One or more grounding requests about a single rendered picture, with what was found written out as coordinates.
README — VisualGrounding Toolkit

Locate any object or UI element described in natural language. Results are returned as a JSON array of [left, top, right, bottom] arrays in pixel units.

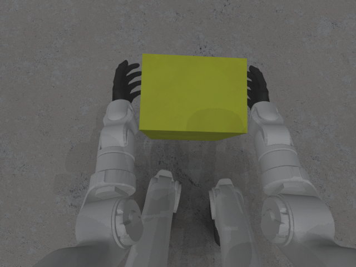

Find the right robot thigh
[[209, 184, 263, 267]]

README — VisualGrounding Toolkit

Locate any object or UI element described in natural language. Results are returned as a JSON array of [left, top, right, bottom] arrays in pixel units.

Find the left robot upper arm
[[32, 196, 144, 267]]

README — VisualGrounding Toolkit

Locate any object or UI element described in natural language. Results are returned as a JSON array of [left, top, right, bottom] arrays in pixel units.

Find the right robot hand
[[247, 65, 270, 110]]

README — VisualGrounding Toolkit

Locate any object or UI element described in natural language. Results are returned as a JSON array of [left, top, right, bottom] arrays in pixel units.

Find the left robot shin
[[146, 170, 174, 195]]

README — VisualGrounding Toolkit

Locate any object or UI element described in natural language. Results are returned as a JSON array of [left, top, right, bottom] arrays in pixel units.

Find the right robot forearm
[[248, 101, 335, 232]]

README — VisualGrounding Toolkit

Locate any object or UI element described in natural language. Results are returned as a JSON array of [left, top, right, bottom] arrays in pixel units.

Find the left robot forearm
[[75, 100, 139, 233]]

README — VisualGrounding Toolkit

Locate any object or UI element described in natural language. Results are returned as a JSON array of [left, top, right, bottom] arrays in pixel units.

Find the left robot hand
[[112, 60, 142, 103]]

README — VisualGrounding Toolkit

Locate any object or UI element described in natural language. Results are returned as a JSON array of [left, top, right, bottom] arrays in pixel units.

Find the right robot upper arm
[[260, 193, 356, 267]]

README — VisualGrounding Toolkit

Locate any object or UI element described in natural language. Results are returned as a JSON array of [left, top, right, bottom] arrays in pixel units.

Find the carton
[[139, 53, 248, 141]]

